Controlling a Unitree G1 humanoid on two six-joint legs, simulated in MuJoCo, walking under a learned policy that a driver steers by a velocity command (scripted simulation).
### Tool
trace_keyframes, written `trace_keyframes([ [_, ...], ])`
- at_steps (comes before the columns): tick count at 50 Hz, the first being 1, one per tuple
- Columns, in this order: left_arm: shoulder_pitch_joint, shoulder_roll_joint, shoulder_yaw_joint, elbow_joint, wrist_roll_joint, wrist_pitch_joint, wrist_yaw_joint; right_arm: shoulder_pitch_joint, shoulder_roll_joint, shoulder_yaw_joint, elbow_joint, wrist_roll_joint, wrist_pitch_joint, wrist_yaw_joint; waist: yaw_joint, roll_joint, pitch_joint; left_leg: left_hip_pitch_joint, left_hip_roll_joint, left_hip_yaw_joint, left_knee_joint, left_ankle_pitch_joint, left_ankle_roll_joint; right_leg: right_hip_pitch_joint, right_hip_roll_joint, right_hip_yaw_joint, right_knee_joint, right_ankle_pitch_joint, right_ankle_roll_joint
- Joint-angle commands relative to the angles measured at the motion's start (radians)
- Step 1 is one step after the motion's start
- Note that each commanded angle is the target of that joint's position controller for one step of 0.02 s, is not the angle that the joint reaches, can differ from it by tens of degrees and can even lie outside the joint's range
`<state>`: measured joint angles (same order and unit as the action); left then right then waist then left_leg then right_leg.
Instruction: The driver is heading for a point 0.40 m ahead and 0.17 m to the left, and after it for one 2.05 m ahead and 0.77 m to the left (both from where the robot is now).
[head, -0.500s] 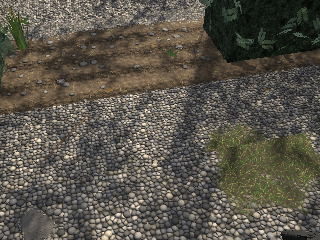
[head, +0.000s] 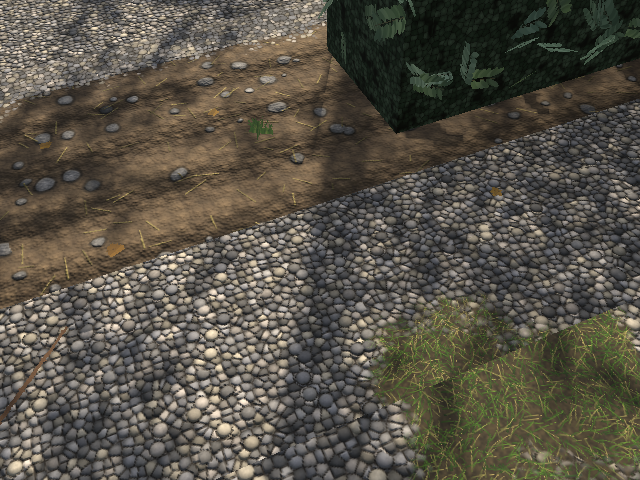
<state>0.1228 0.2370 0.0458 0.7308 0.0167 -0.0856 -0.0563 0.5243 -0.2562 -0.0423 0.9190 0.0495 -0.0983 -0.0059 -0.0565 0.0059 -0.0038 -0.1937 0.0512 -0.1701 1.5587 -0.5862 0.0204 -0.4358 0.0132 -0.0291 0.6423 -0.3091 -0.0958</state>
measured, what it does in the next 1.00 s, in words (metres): goes down, turning left: left foot, then right foot 0.15 m lower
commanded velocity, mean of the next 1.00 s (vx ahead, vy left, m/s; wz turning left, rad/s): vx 0.47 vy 0.00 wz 0.57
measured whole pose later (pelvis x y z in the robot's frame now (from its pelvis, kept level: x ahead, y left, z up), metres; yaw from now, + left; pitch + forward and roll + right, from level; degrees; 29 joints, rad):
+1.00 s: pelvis +0.72 +0.04 -0.13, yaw +38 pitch +1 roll +1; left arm 0.32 0.15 -0.01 0.85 0.02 -0.01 0.03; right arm 0.24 -0.20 -0.04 0.73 0.00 0.05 -0.08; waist 0.03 0.08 0.02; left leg -0.74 -0.04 -0.19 1.56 -0.25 -0.07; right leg -0.35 0.11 0.06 0.47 -0.13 -0.09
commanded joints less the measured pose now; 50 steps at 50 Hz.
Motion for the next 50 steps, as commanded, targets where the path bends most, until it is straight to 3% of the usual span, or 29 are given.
trace_keyframes([
  [1,0.369,0.205,0.077,0.08,0.016,0.003,0.025,-0.094,-0.067,-0.007,-0.167,0.049,-0.069,-0.023,0.142,-0.077,-0.268,-0.806,0.042,-0.014,0.079,0.225,0.024,0.759,-0.445,0.731,-0.292,-0.125,-0.277],
  [2,0.257,0.119,0.042,0.084,0.013,-0.017,0.024,-0.137,-0.067,-0.012,-0.168,0.018,-0.037,-0.041,0.081,0.04,-0.104,-0.729,0.071,-0.002,0.012,0.32,-0.001,0.483,-0.418,0.655,-0.323,-0.031,-0.244],
  [5,0.151,0.022,0.006,0.127,-0.001,-0.043,0.025,-0.139,-0.016,-0.008,-0.166,-0.007,0.039,-0.019,-0.016,-0.066,0.089,-0.611,0.159,-0.057,-0.172,0.354,-0.034,0.092,-0.372,0.38,-0.341,0.226,-0.136],
  [7,0.14,0.043,0.005,0.146,0.003,-0.046,0.044,-0.249,-0.01,-0.002,-0.22,-0.018,0.041,-0.006,-0.004,-0.092,0.14,-0.616,0.151,-0.028,-0.33,0.458,-0.023,0.066,-0.312,0.212,-0.402,0.319,-0.084],
  [12,0.261,0.14,0.02,0.188,0.0,-0.046,0.095,-0.471,-0.011,0.002,-0.302,-0.028,0.023,0.062,0.067,0.031,0.117,-0.408,0.021,0.214,-0.759,0.804,0.066,0.213,-0.186,-0.126,-0.448,0.575,0.04],
  [13,0.207,0.165,0.024,0.15,0.031,-0.036,0.1,-0.303,-0.07,-0.034,-0.252,-0.037,0.024,0.071,-0.006,0.005,-0.008,-0.158,-0.085,0.286,-0.647,0.9,0.083,0.222,-0.162,-0.169,-0.313,1.013,0.068],
  [15,0.04,0.251,0.044,0.07,-0.007,-0.02,0.118,0.082,-0.17,-0.09,-0.163,-0.048,0.038,0.078,-0.229,-0.108,-0.127,0.288,-0.181,0.341,-0.493,0.708,0.109,0.067,-0.191,-0.167,0.141,1.512,0.101],
  [16,-0.109,0.271,0.048,0.04,-0.046,-0.032,0.103,0.326,-0.261,-0.126,-0.101,-0.045,0.054,0.056,-0.396,-0.03,-0.124,0.562,-0.121,0.252,-0.628,0.768,0.169,-0.145,-0.129,-0.133,0.584,1.147,0.145],
  [17,-0.064,0.139,0.023,0.046,-0.045,-0.05,0.069,0.291,-0.201,-0.093,-0.077,-0.04,0.058,0.045,-0.311,0.287,0.026,0.459,-0.056,0.124,-0.884,0.891,0.224,-0.268,0.084,-0.128,1.08,-0.234,0.163],
  [18,0.167,0.026,-0.01,-0.029,-0.04,-0.078,0.05,0.035,-0.186,-0.048,-0.162,-0.079,0.029,0.044,-0.008,0.532,-0.001,0.429,0.073,-0.299,-0.956,1.006,0.358,-0.487,0.094,0.101,1.158,-0.403,0.136],
  [19,0.171,0.096,-0.011,-0.035,-0.039,-0.091,0.041,-0.05,-0.162,-0.048,-0.245,-0.084,0.02,0.062,-0.008,0.297,-0.082,0.35,0.147,-0.443,-1.07,1.026,0.408,-0.418,0.078,0.182,1.064,-0.368,0.099],
  [21,0.106,0.125,0.004,-0.07,-0.033,-0.068,0.06,-0.235,-0.232,-0.079,-0.318,-0.051,0.005,0.075,0.101,-0.102,-0.018,0.063,0.159,-0.557,-1.181,0.768,0.394,-0.363,0.049,0.171,0.859,-0.186,0.073],
  [24,0.079,0.153,0.024,-0.087,0.005,0.0,0.083,-0.363,-0.18,-0.057,-0.355,-0.027,0.012,0.035,0.162,-0.143,-0.002,-0.287,0.07,-0.376,-1.149,0.892,0.336,-0.145,-0.027,0.184,0.45,-0.126,0.126],
  [26,0.079,0.079,0.003,-0.085,0.038,-0.002,0.069,-0.341,-0.191,-0.072,-0.336,-0.052,0.06,-0.022,0.14,-0.047,-0.138,-0.367,-0.05,-0.198,-1.044,1.094,0.259,0.11,0.042,0.093,0.387,0.265,0.123],
  [28,-0.041,0.125,0.023,-0.122,0.021,-0.015,0.039,-0.246,-0.156,-0.065,-0.313,-0.019,0.07,-0.073,0.072,-0.009,-0.132,-0.204,-0.106,-0.228,-0.947,0.773,0.209,-0.105,0.066,0.162,0.252,0.454,0.106],
  [29,-0.122,0.094,0.009,-0.159,0.017,-0.011,0.033,-0.228,-0.139,-0.061,-0.295,0.007,0.083,-0.087,0.052,-0.02,-0.053,-0.27,-0.168,-0.194,-0.943,0.504,0.172,-0.097,0.078,0.15,0.031,0.513,0.111],
  [30,-0.184,0.041,-0.01,-0.181,0.017,-0.007,0.025,-0.199,-0.126,-0.057,-0.277,0.0,0.099,-0.092,0.013,-0.029,-0.045,-0.306,-0.201,-0.165,-0.949,0.298,0.133,0.016,0.101,0.114,-0.128,0.642,0.119],
  [34,-0.155,0.089,0.004,-0.202,-0.019,0.002,0.011,-0.18,-0.081,-0.049,-0.258,-0.026,0.116,-0.113,0.007,0.13,-0.033,-0.153,-0.165,-0.222,-0.753,0.095,0.102,0.079,-0.026,0.248,-0.298,0.844,0.15],
  [37,0.135,0.093,0.032,-0.064,-0.04,0.001,0.023,-0.166,-0.005,-0.02,-0.245,-0.022,0.13,-0.097,0.073,0.037,-0.034,-0.156,-0.201,-0.086,-0.377,0.043,0.036,0.348,-0.138,0.191,-0.559,1.114,0.204],
  [38,0.288,0.088,0.033,-0.019,-0.015,0.003,0.017,-0.153,0.019,-0.013,-0.227,-0.028,0.125,-0.071,0.142,-0.033,-0.117,-0.33,-0.228,-0.028,-0.131,-0.167,0.007,0.603,-0.189,0.204,-0.382,1.15,0.185],
  [39,0.325,0.097,0.023,0.003,0.017,-0.006,0.009,-0.073,0.069,0.0,-0.224,-0.01,0.121,-0.051,0.109,-0.198,-0.129,-0.621,-0.289,-0.032,0.146,-0.348,-0.026,0.822,-0.24,0.273,-0.129,1.542,0.167],
  [40,0.307,0.156,0.037,0.05,0.011,-0.014,0.004,0.081,0.047,0.002,-0.218,0.011,0.108,-0.038,0.006,-0.343,-0.196,-0.804,-0.228,-0.112,0.329,-0.283,-0.046,0.915,-0.383,0.494,-0.037,1.519,0.033],
  [41,0.279,0.15,0.038,0.036,0.009,-0.009,0.007,0.088,-0.008,-0.003,-0.181,0.0,0.103,-0.039,0.035,-0.26,-0.262,-0.811,-0.187,-0.138,0.438,-0.233,-0.068,0.852,-0.409,0.502,-0.038,1.415,-0.037],
  [42,0.169,0.202,0.046,0.043,0.014,-0.001,0.022,0.036,-0.043,-0.002,-0.224,0.004,0.095,-0.041,-0.027,-0.215,-0.316,-0.773,-0.118,-0.137,0.447,-0.099,-0.063,0.722,-0.479,0.639,-0.138,0.933,-0.16],
  [43,0.061,0.124,0.019,0.0,0.011,0.014,0.037,-0.087,-0.09,-0.019,-0.23,-0.005,0.114,-0.06,-0.02,-0.032,-0.256,-0.706,-0.075,-0.093,0.38,-0.01,-0.071,0.504,-0.456,0.644,-0.242,0.568,-0.178],
  [44,0.01,0.088,0.001,-0.017,0.018,0.027,0.057,-0.219,-0.127,-0.032,-0.253,-0.02,0.141,-0.076,0.01,0.045,-0.169,-0.638,-0.077,-0.079,0.343,0.077,-0.066,0.304,-0.401,0.606,-0.297,0.418,-0.126],
  [45,-0.009,0.12,-0.002,-0.037,0.016,0.039,0.071,-0.259,-0.187,-0.053,-0.262,-0.031,0.152,-0.08,0.005,0.062,-0.129,-0.559,-0.079,-0.092,0.157,0.288,-0.055,0.165,-0.287,0.507,-0.334,0.194,-0.042],
  [48,0.104,0.056,-0.027,0.025,0.012,0.06,0.095,-0.196,-0.017,-0.026,-0.223,-0.056,0.143,-0.076,0.024,-0.162,-0.085,-0.508,-0.087,-0.005,0.076,0.381,-0.084,0.106,-0.117,0.334,-0.331,0.246,0.06],
  [50,0.178,0.037,-0.037,0.052,-0.005,0.074,0.12,-0.233,0.009,-0.019,-0.246,-0.054,0.138,-0.078,0.041,-0.143,-0.067,-0.556,-0.065,0.007,-0.15,0.44,-0.12,0.187,-0.102,0.297,-0.302,0.316,0.035],
])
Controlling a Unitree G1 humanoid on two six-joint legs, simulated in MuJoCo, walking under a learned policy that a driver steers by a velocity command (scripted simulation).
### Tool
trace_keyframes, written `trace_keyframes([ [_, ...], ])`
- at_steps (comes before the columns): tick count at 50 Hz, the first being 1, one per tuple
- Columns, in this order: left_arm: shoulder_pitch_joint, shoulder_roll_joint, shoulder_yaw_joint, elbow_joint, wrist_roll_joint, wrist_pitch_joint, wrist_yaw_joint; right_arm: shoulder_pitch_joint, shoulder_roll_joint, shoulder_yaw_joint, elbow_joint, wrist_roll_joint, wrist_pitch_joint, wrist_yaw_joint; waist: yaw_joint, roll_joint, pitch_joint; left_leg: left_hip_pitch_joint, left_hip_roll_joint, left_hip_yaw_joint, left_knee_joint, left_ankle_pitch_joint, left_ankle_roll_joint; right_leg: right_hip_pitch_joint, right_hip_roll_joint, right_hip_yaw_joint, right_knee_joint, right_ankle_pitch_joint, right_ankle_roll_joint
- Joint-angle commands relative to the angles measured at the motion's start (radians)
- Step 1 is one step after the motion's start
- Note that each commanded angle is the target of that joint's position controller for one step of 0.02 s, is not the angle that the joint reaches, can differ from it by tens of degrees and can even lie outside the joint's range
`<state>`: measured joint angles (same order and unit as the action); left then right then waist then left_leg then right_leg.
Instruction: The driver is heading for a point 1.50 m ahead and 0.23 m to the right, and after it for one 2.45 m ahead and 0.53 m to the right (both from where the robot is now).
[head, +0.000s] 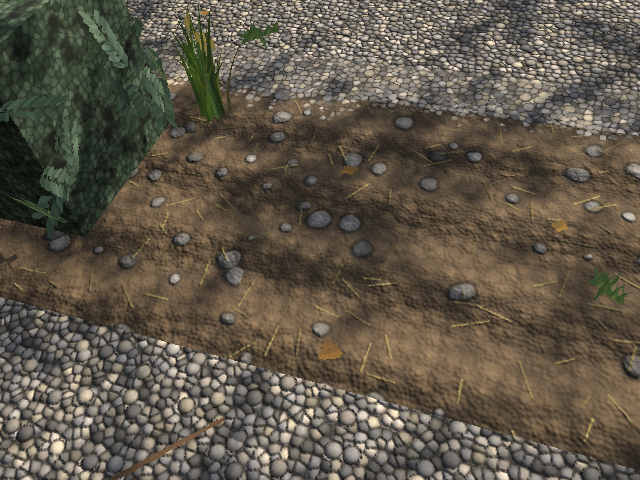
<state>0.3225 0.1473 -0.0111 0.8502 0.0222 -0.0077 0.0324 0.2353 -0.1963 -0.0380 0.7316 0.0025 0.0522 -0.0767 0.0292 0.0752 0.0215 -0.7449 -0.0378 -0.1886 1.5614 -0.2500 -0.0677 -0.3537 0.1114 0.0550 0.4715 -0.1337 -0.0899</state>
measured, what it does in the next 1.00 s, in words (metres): walks ahead: left foot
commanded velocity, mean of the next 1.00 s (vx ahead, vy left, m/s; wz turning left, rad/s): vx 0.10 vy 0.00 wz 0.04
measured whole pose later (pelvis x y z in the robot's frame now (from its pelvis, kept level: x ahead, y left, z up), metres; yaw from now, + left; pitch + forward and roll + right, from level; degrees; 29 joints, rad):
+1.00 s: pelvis +0.13 +0.05 +0.01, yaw +0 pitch +2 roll +0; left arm 0.41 0.23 0.08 0.92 -0.03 -0.05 0.03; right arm 0.18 -0.22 -0.08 0.97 0.03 -0.11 -0.01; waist 0.06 -0.03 -0.03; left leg -0.48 0.06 -0.01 0.83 -0.31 0.02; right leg -0.07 0.07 0.10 0.31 -0.28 -0.08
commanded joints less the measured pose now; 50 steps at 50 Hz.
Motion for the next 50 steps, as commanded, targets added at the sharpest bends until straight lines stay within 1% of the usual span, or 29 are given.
trace_keyframes([
  [1,-0.003,0.123,0.02,-0.066,-0.011,-0.006,0.036,0.037,-0.052,-0.028,-0.063,-0.011,-0.017,-0.012,-0.039,-0.206,-0.105,0.023,0.051,0.018,-0.275,0.123,-0.041,0.134,-0.214,0.238,-0.135,0.157,0.032],
  [3,0.003,0.127,0.027,-0.071,-0.022,0.011,0.04,-0.012,-0.027,-0.022,-0.07,-0.012,-0.01,-0.011,-0.011,-0.21,-0.116,0.08,0.079,0.037,-0.547,0.104,-0.05,0.209,-0.215,0.261,-0.164,-0.005,0.069],
  [5,0.011,0.144,0.039,-0.081,-0.018,0.018,0.043,-0.07,-0.025,-0.024,-0.07,-0.006,-0.009,0.001,0.017,-0.236,-0.055,0.163,0.097,0.043,-0.767,0.085,-0.036,0.195,-0.221,0.291,-0.221,-0.167,0.085],
  [8,0.021,0.17,0.06,-0.082,-0.01,0.016,0.031,-0.038,-0.071,-0.044,-0.017,0.002,-0.017,0.015,0.022,-0.23,0.021,0.305,0.102,0.056,-0.903,0.027,-0.009,0.117,-0.248,0.325,-0.295,-0.247,0.07],
  [10,0.015,0.163,0.067,-0.082,-0.007,0.014,0.025,-0.039,-0.082,-0.052,0.009,0.002,-0.032,0.02,0.024,-0.191,0.05,0.342,0.108,0.056,-0.965,0.002,0.01,0.125,-0.257,0.333,-0.301,-0.216,0.05],
  [11,0.012,0.155,0.069,-0.08,-0.005,0.015,0.023,-0.042,-0.078,-0.052,0.022,0.001,-0.041,0.024,0.022,-0.164,0.046,0.358,0.111,0.057,-1.002,0.002,0.019,0.144,-0.26,0.333,-0.295,-0.184,0.038],
  [13,0.013,0.143,0.071,-0.069,-0.006,0.017,0.019,-0.025,-0.066,-0.048,0.048,-0.006,-0.058,0.032,-0.001,-0.109,0.023,0.435,0.124,0.057,-1.126,0.095,0.033,0.172,-0.249,0.312,-0.272,-0.078,0.029],
  [14,0.024,0.14,0.073,-0.059,-0.005,0.017,0.014,-0.005,-0.07,-0.05,0.066,-0.012,-0.065,0.035,-0.007,-0.091,-0.006,0.497,0.134,0.053,-1.148,0.147,0.035,0.177,-0.235,0.296,-0.257,-0.006,0.032],
  [15,0.047,0.137,0.076,-0.052,-0.001,0.016,0.007,0.012,-0.09,-0.055,0.079,-0.014,-0.068,0.036,0.004,-0.063,-0.036,0.557,0.14,0.059,-1.121,0.154,0.036,0.172,-0.216,0.281,-0.25,0.056,0.037],
  [16,0.057,0.145,0.082,-0.047,-0.003,0.017,0.004,0.015,-0.108,-0.062,0.094,-0.009,-0.067,0.038,0.009,-0.037,-0.051,0.565,0.135,0.067,-1.105,0.136,0.033,0.184,-0.192,0.254,-0.254,0.085,0.045],
  [17,0.034,0.149,0.086,-0.048,-0.008,0.018,0.004,0.007,-0.106,-0.064,0.104,-0.006,-0.069,0.039,-0.001,-0.024,-0.05,0.536,0.129,0.065,-1.115,0.135,0.027,0.212,-0.175,0.216,-0.241,0.105,0.046],
  [18,0.005,0.146,0.087,-0.052,-0.009,0.02,0.006,-0.006,-0.096,-0.061,0.109,-0.007,-0.074,0.038,-0.008,-0.022,-0.057,0.525,0.131,0.06,-1.131,0.153,0.024,0.235,-0.164,0.188,-0.217,0.134,0.039],
  [19,-0.008,0.15,0.09,-0.052,-0.009,0.021,0.006,-0.017,-0.099,-0.059,0.119,-0.007,-0.081,0.038,-0.009,-0.023,-0.061,0.525,0.13,0.064,-1.133,0.166,0.023,0.245,-0.151,0.165,-0.199,0.192,0.036],
  [21,-0.001,0.141,0.093,-0.043,-0.005,0.026,0.004,-0.014,-0.107,-0.06,0.142,-0.006,-0.093,0.039,-0.01,-0.026,-0.083,0.532,0.129,0.067,-1.133,0.18,0.027,0.276,-0.14,0.136,-0.164,0.281,0.026],
  [23,0.001,0.135,0.094,-0.035,-0.008,0.029,0.001,-0.012,-0.113,-0.059,0.164,-0.003,-0.098,0.04,-0.011,-0.03,-0.083,0.53,0.127,0.068,-1.13,0.192,0.033,0.291,-0.137,0.123,-0.139,0.317,0.016],
  [29,-0.013,0.134,0.097,-0.011,-0.014,0.033,-0.002,-0.014,-0.122,-0.056,0.214,0.0,-0.099,0.036,-0.015,-0.05,-0.05,0.536,0.115,0.073,-1.129,0.224,0.046,0.271,-0.119,0.098,-0.099,0.28,0.009],
  [38,-0.041,0.137,0.098,0.028,-0.021,0.035,0.003,-0.006,-0.105,-0.051,0.273,0.001,-0.096,0.034,-0.022,-0.058,-0.014,0.547,0.097,0.079,-1.143,0.22,0.056,0.254,-0.115,0.089,-0.08,0.214,0.021],
  [39,-0.025,0.135,0.099,0.042,-0.022,0.036,0.004,0.023,-0.09,-0.051,0.288,0.002,-0.092,0.031,-0.022,-0.065,-0.048,0.553,0.069,0.107,-1.13,0.052,0.061,0.262,-0.098,0.079,-0.086,0.007,0.016],
  [40,-0.017,0.16,0.111,0.042,-0.039,0.036,0.005,0.021,-0.093,-0.056,0.288,0.017,-0.089,0.029,-0.01,-0.084,-0.033,0.51,0.025,0.148,-1.067,-0.201,0.08,0.231,-0.092,0.099,-0.095,-0.371,-0.015],
  [41,0.028,0.19,0.119,0.044,-0.052,0.028,0.004,-0.011,-0.094,-0.056,0.265,0.027,-0.094,0.028,0.015,-0.126,0.026,0.396,0.014,0.144,-1.002,-0.377,0.098,0.194,-0.149,0.213,-0.151,-0.691,-0.066],
  [42,0.101,0.226,0.125,0.052,-0.064,0.007,0.003,-0.086,-0.078,-0.048,0.223,0.044,-0.113,0.031,0.051,-0.196,0.109,0.242,0.02,0.171,-0.907,-0.371,0.104,0.208,-0.267,0.402,-0.269,-0.892,-0.139],
  [43,0.095,0.262,0.132,0.045,-0.065,-0.021,0.004,-0.194,-0.055,-0.035,0.165,0.061,-0.139,0.036,0.069,-0.26,0.205,0.125,0.054,0.18,-0.826,-0.218,0.105,0.197,-0.396,0.594,-0.376,-0.888,-0.21],
  [44,0.095,0.254,0.131,0.041,-0.048,-0.046,0.006,-0.265,-0.091,-0.041,0.136,0.056,-0.16,0.042,0.09,-0.225,0.226,0.014,0.102,0.118,-0.722,-0.215,0.109,0.242,-0.451,0.667,-0.406,-0.754,-0.243],
  [45,0.093,0.236,0.125,0.036,-0.034,-0.065,0.005,-0.26,-0.108,-0.05,0.132,0.047,-0.175,0.05,0.076,-0.174,0.193,-0.087,0.131,0.089,-0.646,-0.199,0.119,0.343,-0.463,0.664,-0.391,-0.65,-0.242],
  [46,0.072,0.227,0.121,0.024,-0.031,-0.077,0.0,-0.218,-0.111,-0.056,0.141,0.04,-0.184,0.06,0.051,-0.133,0.138,-0.131,0.152,0.074,-0.602,-0.161,0.121,0.408,-0.448,0.619,-0.364,-0.568,-0.22],
  [47,0.048,0.218,0.118,0.009,-0.039,-0.076,-0.004,-0.182,-0.112,-0.059,0.149,0.036,-0.188,0.068,0.031,-0.118,0.098,-0.128,0.163,0.082,-0.635,-0.114,0.114,0.428,-0.416,0.531,-0.347,-0.502,-0.187],
  [48,0.031,0.212,0.118,-0.004,-0.049,-0.069,-0.004,-0.173,-0.114,-0.061,0.154,0.026,-0.188,0.072,0.025,-0.124,0.066,-0.06,0.161,0.113,-0.708,-0.066,0.098,0.397,-0.371,0.427,-0.343,-0.437,-0.151],
  [49,0.03,0.215,0.12,-0.01,-0.055,-0.063,-0.005,-0.182,-0.094,-0.055,0.153,0.016,-0.186,0.075,0.028,-0.149,0.047,0.035,0.141,0.152,-0.763,-0.011,0.075,0.325,-0.328,0.345,-0.347,-0.379,-0.131],
  [50,0.034,0.229,0.125,-0.012,-0.057,-0.058,-0.006,-0.197,-0.071,-0.045,0.146,0.011,-0.184,0.079,0.03,-0.171,0.047,0.133,0.124,0.182,-0.818,0.03,0.055,0.241,-0.3,0.282,-0.349,-0.341,-0.12],
])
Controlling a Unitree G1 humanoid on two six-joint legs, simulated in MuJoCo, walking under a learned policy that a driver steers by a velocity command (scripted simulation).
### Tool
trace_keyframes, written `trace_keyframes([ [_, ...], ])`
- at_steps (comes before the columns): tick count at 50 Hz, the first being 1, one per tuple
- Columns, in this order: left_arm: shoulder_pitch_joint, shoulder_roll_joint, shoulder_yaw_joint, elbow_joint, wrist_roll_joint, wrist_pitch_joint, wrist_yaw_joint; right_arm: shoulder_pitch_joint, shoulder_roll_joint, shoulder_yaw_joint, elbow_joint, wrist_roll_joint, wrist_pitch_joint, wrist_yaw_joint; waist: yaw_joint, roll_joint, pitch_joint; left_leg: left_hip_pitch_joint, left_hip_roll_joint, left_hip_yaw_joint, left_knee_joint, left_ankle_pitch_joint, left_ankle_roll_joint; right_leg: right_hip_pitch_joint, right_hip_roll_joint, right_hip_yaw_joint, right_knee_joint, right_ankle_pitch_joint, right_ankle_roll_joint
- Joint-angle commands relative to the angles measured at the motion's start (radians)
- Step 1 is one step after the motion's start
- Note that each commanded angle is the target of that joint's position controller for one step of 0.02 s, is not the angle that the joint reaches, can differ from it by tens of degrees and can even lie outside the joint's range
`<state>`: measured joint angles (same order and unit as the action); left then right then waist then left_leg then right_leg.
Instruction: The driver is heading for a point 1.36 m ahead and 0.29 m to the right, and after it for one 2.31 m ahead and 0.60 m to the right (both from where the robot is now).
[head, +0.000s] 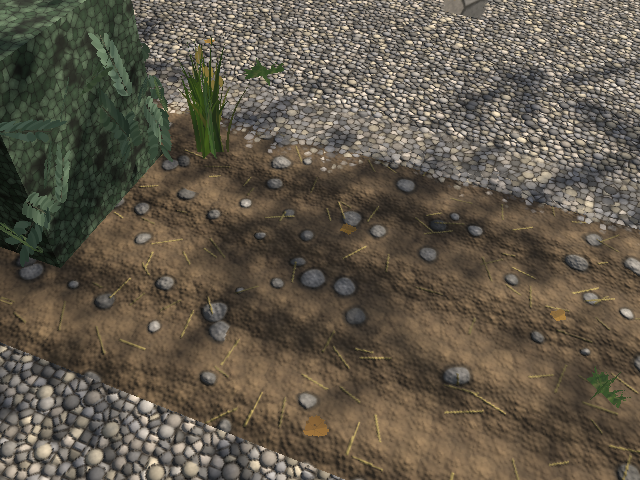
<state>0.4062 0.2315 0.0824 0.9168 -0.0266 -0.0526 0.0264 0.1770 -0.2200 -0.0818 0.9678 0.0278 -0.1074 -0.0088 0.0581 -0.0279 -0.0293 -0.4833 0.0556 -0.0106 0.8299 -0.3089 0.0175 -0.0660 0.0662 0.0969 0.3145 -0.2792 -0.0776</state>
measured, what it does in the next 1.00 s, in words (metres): walks ahead, turning right: left foot, then right foot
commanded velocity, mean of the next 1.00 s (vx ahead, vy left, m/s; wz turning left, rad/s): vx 0.91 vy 0.00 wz -0.44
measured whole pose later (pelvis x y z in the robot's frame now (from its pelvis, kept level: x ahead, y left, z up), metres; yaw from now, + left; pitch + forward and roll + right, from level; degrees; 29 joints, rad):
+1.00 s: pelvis +0.73 +0.08 -0.01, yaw -28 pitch +1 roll +0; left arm 0.44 0.23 0.06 0.77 -0.05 -0.06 0.01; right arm 0.00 -0.27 0.00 0.56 0.01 -0.15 0.00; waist 0.11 0.02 0.02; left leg -0.65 0.07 -0.18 0.59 0.06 -0.08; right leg -0.05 0.14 0.26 0.45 -0.39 -0.10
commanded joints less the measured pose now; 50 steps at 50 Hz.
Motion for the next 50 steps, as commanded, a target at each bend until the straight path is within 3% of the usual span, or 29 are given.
trace_keyframes([
  [1,-0.046,0.156,0.034,-0.08,-0.008,-0.012,-0.002,-0.147,-0.038,0.005,-0.095,-0.013,-0.02,0.014,0.001,-0.078,0.104,-0.039,0.012,0.032,-0.135,0.113,-0.046,-0.126,-0.235,0.192,-0.189,-0.176,-0.124],
  [5,-0.003,0.179,0.039,-0.075,-0.02,-0.02,-0.017,-0.145,-0.078,0.009,-0.118,0.003,-0.013,0.023,-0.025,-0.069,0.131,0.139,-0.016,0.071,-0.228,0.125,-0.03,-0.229,-0.273,0.164,-0.155,-0.169,-0.13],
  [7,-0.04,0.157,0.024,-0.093,0.0,-0.022,-0.022,0.041,-0.133,-0.017,-0.075,0.014,-0.013,0.017,-0.142,-0.073,0.067,0.364,-0.058,0.103,-0.242,0.079,0.007,-0.294,-0.246,0.106,0.038,0.084,-0.095],
  [8,-0.08,0.115,0.006,-0.111,0.018,-0.023,-0.024,0.273,-0.201,-0.048,-0.012,0.014,-0.018,0.011,-0.256,0.006,-0.049,0.638,-0.002,-0.001,-0.249,0.007,0.059,-0.435,-0.171,0.021,0.379,0.268,-0.046],
  [9,-0.066,-0.002,-0.025,-0.166,0.017,-0.045,-0.022,0.451,-0.327,-0.069,0.02,-0.014,-0.02,0.015,-0.26,0.359,-0.166,0.854,0.275,-0.554,-0.462,-0.439,0.195,-0.732,-0.028,-0.069,0.855,-0.101,0.022],
  [10,-0.067,0.05,-0.016,-0.176,-0.027,-0.065,-0.015,0.401,-0.253,-0.041,0.0,-0.027,-0.034,0.03,-0.229,0.303,-0.157,0.808,0.343,-0.896,-0.637,-0.682,0.236,-0.864,-0.017,0.059,1.03,-0.188,-0.002],
  [11,-0.117,0.108,-0.005,-0.199,-0.044,-0.074,-0.018,0.277,-0.205,-0.019,-0.024,-0.026,-0.038,0.037,-0.183,0.229,-0.014,0.716,0.351,-0.788,-0.631,-0.626,0.209,-0.971,-0.091,0.043,1.083,-0.114,-0.035],
  [13,-0.142,0.101,-0.006,-0.195,-0.002,-0.069,-0.019,0.166,-0.151,0.003,-0.048,-0.034,-0.029,0.048,-0.12,0.115,0.045,0.514,0.255,-0.52,-0.617,-0.351,0.173,-0.867,-0.185,0.012,0.972,0.033,-0.04],
  [15,-0.121,0.08,-0.003,-0.19,0.0,-0.042,-0.03,0.111,-0.1,0.026,-0.049,-0.043,-0.022,0.051,-0.054,0.16,0.076,0.352,0.174,-0.36,-0.652,-0.231,0.139,-0.749,-0.223,0.001,0.894,0.115,-0.02],
  [18,-0.162,0.077,-0.004,-0.194,0.003,-0.017,-0.028,0.142,-0.135,0.021,-0.029,-0.033,-0.025,0.034,-0.05,0.104,0.119,0.341,0.14,-0.222,-0.705,-0.022,0.131,-0.801,-0.21,-0.017,0.807,0.264,0.014],
  [21,-0.282,0.083,-0.003,-0.227,-0.015,-0.02,-0.033,0.211,-0.125,0.026,-0.011,-0.042,-0.029,0.012,-0.1,0.079,0.157,0.359,0.118,-0.06,-0.743,0.194,0.075,-0.814,-0.143,0.007,0.632,0.401,0.021],
  [26,-0.431,0.056,-0.016,-0.292,-0.018,-0.039,-0.084,0.298,-0.12,0.047,0.009,-0.045,-0.035,-0.011,-0.13,0.08,0.179,0.429,0.095,0.143,-0.757,0.502,-0.024,-0.685,-0.08,-0.107,0.402,0.557,-0.02],
  [28,-0.476,0.058,-0.018,-0.323,-0.016,-0.046,-0.106,0.31,-0.156,0.045,-0.001,-0.048,-0.026,-0.021,-0.124,0.092,0.172,0.501,0.106,0.185,-0.692,0.838,-0.053,-0.623,-0.032,-0.187,0.327,0.501,-0.044],
  [30,-0.483,0.088,-0.01,-0.349,-0.017,-0.049,-0.125,0.342,-0.222,0.029,-0.019,-0.053,-0.005,-0.048,-0.086,0.152,0.116,0.625,0.146,0.203,-0.537,1.356,-0.073,-0.562,0.034,-0.277,0.329,0.382,-0.067],
  [31,-0.416,0.112,-0.004,-0.338,-0.021,-0.043,-0.13,0.324,-0.258,0.016,-0.038,-0.056,0.009,-0.068,-0.033,0.186,0.076,0.654,0.169,0.21,-0.414,1.55,-0.074,-0.494,0.054,-0.299,0.341,0.322,-0.075],
  [32,-0.232,0.161,0.018,-0.288,-0.025,-0.029,-0.126,0.271,-0.28,0.006,-0.065,-0.065,0.024,-0.079,0.066,0.209,-0.008,0.629,0.187,0.197,-0.209,1.672,-0.066,-0.321,0.063,-0.286,0.366,0.26,-0.097],
  [33,0.062,0.235,0.049,-0.203,-0.023,-0.017,-0.111,0.18,-0.298,-0.001,-0.109,-0.074,0.031,-0.077,0.201,0.195,-0.118,0.484,0.177,0.176,0.105,1.654,-0.054,-0.008,0.033,-0.191,0.331,0.251,-0.15],
  [34,0.219,0.252,0.047,-0.142,-0.017,-0.002,-0.088,0.106,-0.209,0.022,-0.155,-0.079,0.008,-0.058,0.248,-0.047,-0.142,0.116,0.028,0.158,0.576,0.663,-0.039,0.311,-0.054,-0.028,0.35,0.192,-0.205],
  [35,0.126,0.27,0.041,-0.164,0.002,-0.009,-0.08,0.23,-0.036,0.073,-0.218,-0.028,-0.047,-0.016,0.055,-0.317,-0.226,-0.362,-0.126,-0.038,0.91,-0.268,-0.058,0.578,-0.269,0.537,0.236,-0.215,-0.415],
  [36,0.118,0.2,0.03,-0.182,0.02,-0.015,-0.061,0.096,-0.128,0.066,-0.285,0.012,-0.104,0.013,0.116,-0.158,-0.24,-0.483,-0.105,-0.167,0.853,-0.168,0.02,0.543,-0.316,0.778,-0.023,-0.497,-0.412],
  [37,0.097,0.17,0.02,-0.183,0.039,-0.03,-0.056,0.004,-0.156,0.059,-0.325,0.025,-0.122,0.023,0.079,-0.016,-0.105,-0.466,-0.063,-0.166,0.722,-0.085,0.061,0.39,-0.304,0.74,-0.096,-0.433,-0.346],
  [38,0.009,0.152,0.012,-0.199,0.039,-0.04,-0.061,0.02,-0.14,0.062,-0.324,0.006,-0.121,0.024,-0.014,0.13,-0.009,-0.397,-0.029,-0.164,0.612,-0.034,0.063,0.18,-0.281,0.674,-0.119,-0.331,-0.329],
  [39,-0.066,0.146,0.007,-0.22,0.032,-0.044,-0.059,0.059,-0.134,0.06,-0.309,-0.021,-0.104,0.02,-0.068,0.141,0.026,-0.309,-0.001,-0.166,0.537,-0.02,0.042,0.021,-0.225,0.593,-0.129,-0.262,-0.318],
  [41,-0.149,0.136,0.001,-0.243,0.019,-0.035,-0.048,0.106,-0.158,0.049,-0.305,-0.036,-0.066,0.017,-0.137,0.099,0.103,-0.215,0.039,-0.139,0.424,-0.014,-0.011,-0.207,-0.139,0.457,-0.156,-0.177,-0.292],
  [43,-0.162,0.138,-0.001,-0.253,0.003,-0.035,-0.031,-0.003,-0.158,0.054,-0.361,-0.055,-0.054,0.007,-0.123,0.085,0.166,-0.104,0.041,-0.067,0.22,0.094,-0.058,-0.433,-0.072,0.319,-0.17,-0.051,-0.269],
  [45,-0.142,0.161,0.008,-0.246,-0.009,-0.036,-0.011,-0.125,-0.102,0.07,-0.421,-0.067,-0.053,0.008,-0.079,0.032,0.173,0.107,0.0,-0.012,-0.036,0.327,-0.084,-0.604,0.003,0.215,-0.134,0.024,-0.218],
  [46,-0.103,0.18,0.016,-0.237,-0.012,-0.035,-0.008,-0.167,-0.089,0.071,-0.441,-0.056,-0.052,0.009,-0.041,0.016,0.144,0.204,-0.029,-0.002,-0.114,0.431,-0.094,-0.628,0.003,0.218,-0.12,-0.005,-0.191],
  [48,-0.048,0.192,0.024,-0.222,-0.028,-0.032,-0.007,-0.191,-0.132,0.048,-0.463,-0.012,-0.044,0.002,-0.01,-0.027,0.096,0.246,-0.053,-0.058,-0.234,0.466,-0.115,-0.498,-0.024,0.287,-0.076,-0.093,-0.155],
  [50,-0.022,0.17,0.023,-0.213,-0.035,-0.023,-0.002,-0.206,-0.175,0.029,-0.478,0.017,-0.042,-0.003,-0.007,-0.07,0.087,0.198,-0.045,-0.108,-0.323,0.385,-0.117,-0.304,-0.051,0.348,0.01,-0.1,-0.127],
])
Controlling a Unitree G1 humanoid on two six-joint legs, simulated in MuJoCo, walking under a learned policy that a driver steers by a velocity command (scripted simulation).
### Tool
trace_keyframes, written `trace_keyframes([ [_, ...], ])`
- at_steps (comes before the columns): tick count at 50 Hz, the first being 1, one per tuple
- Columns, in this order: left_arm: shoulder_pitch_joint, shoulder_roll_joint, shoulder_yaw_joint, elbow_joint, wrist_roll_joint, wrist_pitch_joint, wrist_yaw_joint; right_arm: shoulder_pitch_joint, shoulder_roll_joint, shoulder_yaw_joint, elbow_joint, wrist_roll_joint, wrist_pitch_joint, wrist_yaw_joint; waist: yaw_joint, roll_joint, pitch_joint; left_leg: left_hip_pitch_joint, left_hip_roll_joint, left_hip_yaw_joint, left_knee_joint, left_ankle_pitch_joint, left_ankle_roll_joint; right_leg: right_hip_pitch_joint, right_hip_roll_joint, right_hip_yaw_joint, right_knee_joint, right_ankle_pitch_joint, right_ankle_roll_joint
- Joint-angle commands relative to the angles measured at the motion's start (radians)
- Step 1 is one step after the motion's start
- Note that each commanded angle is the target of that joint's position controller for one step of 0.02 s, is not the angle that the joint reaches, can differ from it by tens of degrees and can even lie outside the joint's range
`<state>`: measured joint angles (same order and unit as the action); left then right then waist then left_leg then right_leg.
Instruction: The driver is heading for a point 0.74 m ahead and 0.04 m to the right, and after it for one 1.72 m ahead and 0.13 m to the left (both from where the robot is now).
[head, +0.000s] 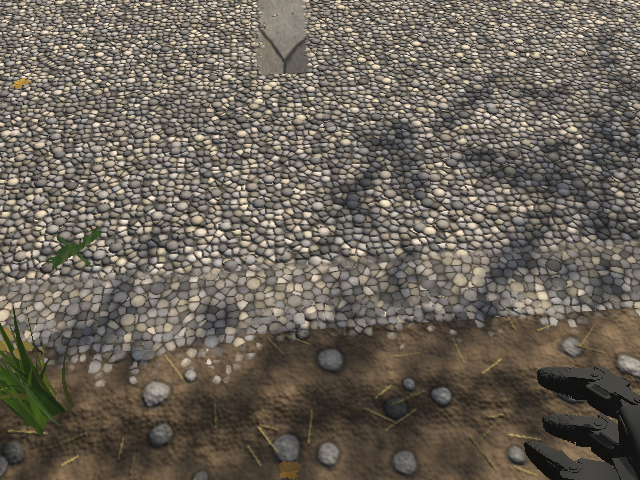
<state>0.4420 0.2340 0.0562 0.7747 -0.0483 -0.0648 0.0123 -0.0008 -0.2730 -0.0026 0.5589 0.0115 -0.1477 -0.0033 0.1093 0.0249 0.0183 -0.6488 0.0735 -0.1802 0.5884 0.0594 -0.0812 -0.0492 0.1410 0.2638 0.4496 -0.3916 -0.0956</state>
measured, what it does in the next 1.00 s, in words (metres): walks ahead: left foot, then right foot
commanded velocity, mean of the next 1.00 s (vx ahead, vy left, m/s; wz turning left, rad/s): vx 1.00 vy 0.00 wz -0.13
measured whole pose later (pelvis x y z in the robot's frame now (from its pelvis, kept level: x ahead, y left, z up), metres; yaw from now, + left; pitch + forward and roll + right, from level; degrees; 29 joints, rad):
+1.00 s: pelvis +0.84 -0.16 -0.03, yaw -6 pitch -1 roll -2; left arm 0.42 0.24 0.03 0.86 0.03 -0.09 0.04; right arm 0.11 -0.28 -0.04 0.68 0.05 -0.06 0.08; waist 0.05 0.03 0.04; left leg -0.72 0.01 0.12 0.71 0.13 0.11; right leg 0.30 0.07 -0.27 0.28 -0.48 0.01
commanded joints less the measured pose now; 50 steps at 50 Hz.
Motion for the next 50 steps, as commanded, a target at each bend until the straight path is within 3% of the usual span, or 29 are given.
trace_keyframes([
  [1,-0.052,0.16,0.049,-0.069,-0.009,-0.003,0.012,0.003,-0.144,-0.064,-0.066,0.039,-0.006,-0.008,-0.078,-0.138,0.021,0.376,-0.062,0.061,-0.092,-0.046,-0.006,-0.248,-0.145,0.201,-0.057,0.067,-0.094],
  [2,-0.062,0.157,0.048,-0.074,0.005,0.003,0.007,0.124,-0.179,-0.09,-0.045,0.041,-0.01,-0.01,-0.149,-0.147,-0.048,0.473,-0.068,0.077,-0.073,-0.137,0.021,-0.2,-0.143,0.191,0.081,0.219,-0.064],
  [3,-0.096,0.126,0.035,-0.096,0.028,0.006,-0.005,0.339,-0.206,-0.11,-0.012,0.041,-0.009,-0.014,-0.265,-0.136,-0.188,0.713,-0.004,0.057,-0.003,-0.199,0.058,-0.26,-0.113,0.137,0.346,0.319,-0.019],
  [4,-0.058,0.002,-0.005,-0.131,0.066,0.001,-0.013,0.548,-0.279,-0.121,0.023,0.024,0.003,-0.022,-0.291,0.107,-0.373,1.033,0.183,-0.19,-0.006,-0.427,0.095,-0.447,-0.061,0.029,0.745,-0.032,0.003],
  [5,0.09,-0.02,-0.027,-0.193,-0.033,-0.017,-0.019,0.516,-0.35,-0.129,0.046,-0.024,0.004,0.008,-0.159,0.612,-0.472,1.17,0.414,-0.872,-0.305,-0.912,0.259,-0.771,-0.052,-0.049,1.031,-0.16,0.019],
  [6,0.011,0.077,-0.016,-0.155,-0.047,-0.003,-0.006,0.42,-0.221,-0.111,-0.002,-0.025,0.013,0.008,-0.199,0.375,-0.299,1.053,0.364,-0.814,-0.357,-1.064,0.243,-0.867,-0.14,-0.083,1.115,-0.04,0.031],
  [7,-0.117,0.133,-0.003,-0.167,-0.02,0.006,-0.008,0.389,-0.163,-0.096,0.008,-0.018,0.024,0.001,-0.229,0.207,-0.163,0.932,0.322,-0.582,-0.329,-0.861,0.211,-0.891,-0.165,-0.134,1.116,0.03,0.034],
  [8,-0.191,0.136,0.002,-0.175,0.007,0.014,-0.011,0.375,-0.156,-0.093,0.025,-0.027,0.032,0.0,-0.222,0.017,-0.09,0.803,0.27,-0.391,-0.305,-0.608,0.191,-0.833,-0.209,-0.152,1.071,0.065,0.034],
  [9,-0.229,0.125,0.005,-0.198,0.02,0.013,-0.019,0.352,-0.141,-0.088,0.051,-0.035,0.033,0.002,-0.191,0.014,-0.039,0.694,0.228,-0.285,-0.305,-0.468,0.201,-0.789,-0.238,-0.144,0.991,0.103,0.031],
  [12,-0.229,0.069,-0.002,-0.204,-0.006,0.033,-0.034,0.34,-0.064,-0.067,0.113,-0.015,0.022,0.017,-0.134,0.074,0.015,0.573,0.165,-0.103,-0.354,-0.352,0.208,-0.723,-0.266,-0.137,0.889,0.078,0.019],
  [17,-0.345,0.071,-0.015,-0.226,0.017,0.02,-0.049,0.375,-0.125,-0.082,0.167,-0.016,0.017,0.016,-0.115,-0.001,0.122,0.58,0.191,0.061,-0.448,-0.155,0.247,-0.841,-0.232,-0.115,0.626,0.29,0.028],
  [21,-0.535,0.067,-0.029,-0.273,0.024,-0.013,-0.082,0.473,-0.159,-0.077,0.226,0.004,0.021,0.006,-0.172,-0.02,0.171,0.594,0.179,0.203,-0.549,-0.034,0.221,-0.694,-0.211,-0.258,0.329,0.464,0.007],
  [24,-0.581,0.092,-0.017,-0.301,0.023,-0.026,-0.093,0.508,-0.205,-0.072,0.265,0.008,0.041,0.002,-0.15,0.071,0.137,0.717,0.189,0.275,-0.455,0.518,0.21,-0.557,-0.128,-0.364,0.219,0.371,-0.032],
  [26,-0.438,0.173,0.022,-0.291,0.021,-0.014,-0.082,0.516,-0.246,-0.073,0.291,-0.001,0.058,-0.011,-0.033,0.19,0.006,0.79,0.22,0.285,-0.217,0.969,0.198,-0.353,-0.068,-0.379,0.213,0.26,-0.078],
  [27,-0.21,0.219,0.051,-0.23,0.017,-0.003,-0.067,0.474,-0.259,-0.073,0.292,-0.002,0.071,-0.019,0.097,0.201,-0.104,0.701,0.203,0.31,0.018,1.042,0.18,-0.07,-0.057,-0.375,0.152,0.321,-0.109],
  [28,0.029,0.265,0.076,-0.152,0.017,0.014,-0.048,0.446,-0.239,-0.065,0.262,-0.013,0.07,-0.029,0.192,0.148,-0.215,0.416,0.154,0.29,0.35,0.735,0.154,0.32,-0.148,-0.226,0.185,0.288,-0.12],
  [29,0.022,0.347,0.073,-0.133,0.046,0.003,-0.042,0.606,-0.016,-0.011,0.227,-0.012,0.046,-0.009,-0.005,-0.229,-0.354,0.025,-0.046,0.184,0.752,-0.499,0.124,0.634,-0.447,0.313,0.101,-0.046,-0.223],
  [30,0.083,0.253,0.06,-0.124,0.051,-0.012,-0.042,0.536,-0.104,-0.022,0.228,0.044,0.007,-0.006,0.07,-0.2,-0.495,-0.047,-0.072,-0.009,0.869,-0.541,0.16,0.614,-0.504,0.597,-0.11,-0.309,-0.241],
  [31,0.036,0.191,0.043,-0.101,0.055,-0.023,-0.043,0.374,-0.137,-0.041,0.178,0.084,0.0,-0.008,0.068,-0.141,-0.257,-0.141,-0.031,0.015,0.883,-0.48,0.161,0.448,-0.474,0.448,-0.162,-0.234,-0.193],
  [32,-0.027,0.176,0.038,-0.088,0.052,-0.033,-0.045,0.312,-0.107,-0.032,0.156,0.077,-0.003,-0.009,0.022,-0.051,-0.116,-0.142,0.015,0.029,0.822,-0.404,0.162,0.26,-0.45,0.306,-0.188,-0.105,-0.171],
  [33,-0.097,0.139,0.03,-0.082,0.063,-0.043,-0.049,0.303,-0.088,-0.035,0.166,0.052,0.007,-0.009,-0.035,-0.011,-0.049,-0.097,0.055,0.035,0.776,-0.346,0.154,0.106,-0.418,0.194,-0.202,-0.015,-0.145],
  [34,-0.144,0.083,0.017,-0.077,0.082,-0.052,-0.053,0.356,-0.081,-0.042,0.185,0.046,0.031,-0.002,-0.094,-0.04,-0.024,-0.031,0.09,0.022,0.754,-0.288,0.152,-0.003,-0.386,0.092,-0.22,0.048,-0.123],
  [35,-0.169,0.052,0.012,-0.065,0.079,-0.057,-0.057,0.393,-0.063,-0.044,0.201,0.048,0.056,0.004,-0.125,-0.083,-0.016,0.011,0.109,0.023,0.744,-0.267,0.148,-0.072,-0.373,0.02,-0.244,0.097,-0.112],
  [37,-0.195,0.053,0.015,-0.04,0.051,-0.068,-0.058,0.388,-0.037,-0.043,0.206,0.048,0.095,0.009,-0.149,-0.082,0.046,-0.01,0.131,0.029,0.711,-0.255,0.134,-0.16,-0.36,-0.125,-0.294,0.207,-0.074],
  [40,-0.203,0.078,0.017,-0.023,0.067,-0.078,-0.041,0.261,-0.041,-0.041,0.16,0.036,0.102,0.01,-0.134,-0.064,0.135,-0.078,0.097,0.054,0.566,-0.072,0.116,-0.221,-0.291,-0.328,-0.344,0.4,-0.021],
  [45,-0.101,0.148,0.015,0.01,0.066,-0.08,0.001,0.083,-0.034,-0.033,0.091,0.026,0.068,0.062,-0.077,0.002,0.153,-0.048,0.007,0.23,0.222,0.208,0.16,-0.07,-0.28,-0.478,-0.351,0.688,0.077],
  [47,-0.072,0.201,0.021,0.012,0.072,-0.061,0.023,0.052,-0.067,-0.046,0.059,0.03,0.058,0.09,-0.088,-0.037,0.107,0.029,-0.073,0.33,0.124,0.187,0.189,0.058,-0.291,-0.509,-0.251,1.088,0.123],
  [49,-0.091,0.273,0.039,-0.004,0.074,-0.028,0.05,0.161,-0.119,-0.073,0.059,0.045,0.073,0.096,-0.179,-0.135,0.009,0.183,-0.147,0.393,0.143,0.064,0.206,0.144,-0.333,-0.511,-0.042,1.522,0.132],
  [50,-0.143,0.298,0.048,-0.021,0.073,-0.013,0.055,0.325,-0.171,-0.099,0.092,0.049,0.094,0.089,-0.277,-0.172,-0.06,0.346,-0.165,0.382,0.183,-0.033,0.233,0.12,-0.358,-0.496,0.15,1.669,0.122],
])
